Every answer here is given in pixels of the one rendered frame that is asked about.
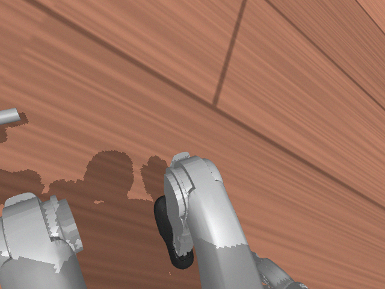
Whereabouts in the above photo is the right robot foot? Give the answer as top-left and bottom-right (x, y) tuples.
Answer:
(154, 195), (194, 269)

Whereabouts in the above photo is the bottle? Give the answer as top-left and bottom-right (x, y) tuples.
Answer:
(0, 108), (21, 125)

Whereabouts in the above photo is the right robot hand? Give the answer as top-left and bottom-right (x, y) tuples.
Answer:
(251, 251), (295, 289)

